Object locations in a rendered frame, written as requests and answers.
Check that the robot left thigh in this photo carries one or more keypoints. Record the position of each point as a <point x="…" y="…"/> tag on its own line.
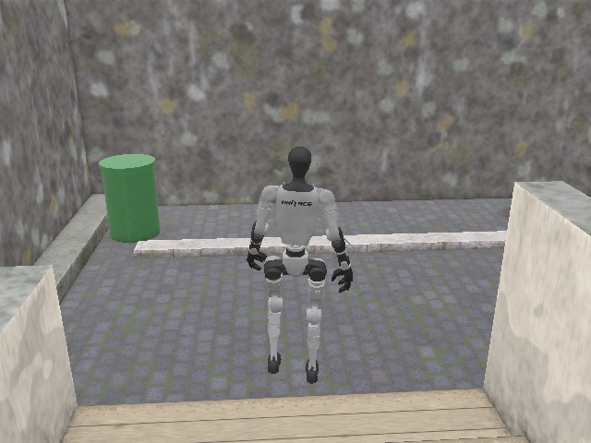
<point x="273" y="269"/>

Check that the robot right upper arm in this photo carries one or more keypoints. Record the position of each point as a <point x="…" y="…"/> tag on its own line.
<point x="327" y="198"/>

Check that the robot left upper arm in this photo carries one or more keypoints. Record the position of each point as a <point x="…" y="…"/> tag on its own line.
<point x="268" y="194"/>

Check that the left robot hand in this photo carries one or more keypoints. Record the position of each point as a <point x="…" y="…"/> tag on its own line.
<point x="250" y="259"/>

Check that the right robot forearm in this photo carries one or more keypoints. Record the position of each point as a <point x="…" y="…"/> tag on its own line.
<point x="341" y="252"/>

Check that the right robot hand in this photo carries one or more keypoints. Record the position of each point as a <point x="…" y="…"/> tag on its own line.
<point x="348" y="277"/>

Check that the left robot forearm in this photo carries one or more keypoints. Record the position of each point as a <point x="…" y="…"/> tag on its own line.
<point x="255" y="241"/>

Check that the robot left foot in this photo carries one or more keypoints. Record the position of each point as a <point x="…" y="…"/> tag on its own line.
<point x="273" y="366"/>

